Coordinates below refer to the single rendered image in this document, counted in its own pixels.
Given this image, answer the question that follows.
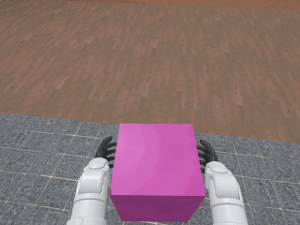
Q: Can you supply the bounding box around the carton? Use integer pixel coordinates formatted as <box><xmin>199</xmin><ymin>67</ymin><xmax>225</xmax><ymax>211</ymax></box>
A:
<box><xmin>109</xmin><ymin>123</ymin><xmax>206</xmax><ymax>222</ymax></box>

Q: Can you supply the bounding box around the right robot forearm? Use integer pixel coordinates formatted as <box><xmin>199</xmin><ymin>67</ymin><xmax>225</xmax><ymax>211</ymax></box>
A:
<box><xmin>204</xmin><ymin>161</ymin><xmax>248</xmax><ymax>225</ymax></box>

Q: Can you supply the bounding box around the right robot hand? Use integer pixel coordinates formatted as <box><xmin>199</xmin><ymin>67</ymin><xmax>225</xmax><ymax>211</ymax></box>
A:
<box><xmin>196</xmin><ymin>140</ymin><xmax>218</xmax><ymax>173</ymax></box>

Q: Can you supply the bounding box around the left robot hand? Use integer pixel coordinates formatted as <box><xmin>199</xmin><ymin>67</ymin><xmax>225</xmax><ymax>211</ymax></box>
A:
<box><xmin>95</xmin><ymin>136</ymin><xmax>117</xmax><ymax>169</ymax></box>

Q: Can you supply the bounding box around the left robot forearm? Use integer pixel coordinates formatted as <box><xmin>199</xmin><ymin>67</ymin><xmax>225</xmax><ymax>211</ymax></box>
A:
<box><xmin>67</xmin><ymin>157</ymin><xmax>110</xmax><ymax>225</ymax></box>

